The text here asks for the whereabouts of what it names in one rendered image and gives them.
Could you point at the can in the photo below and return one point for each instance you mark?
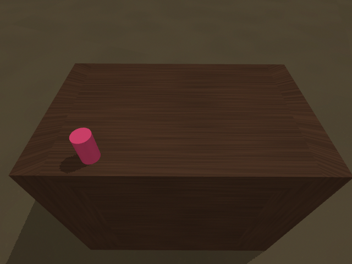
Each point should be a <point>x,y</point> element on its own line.
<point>85,145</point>

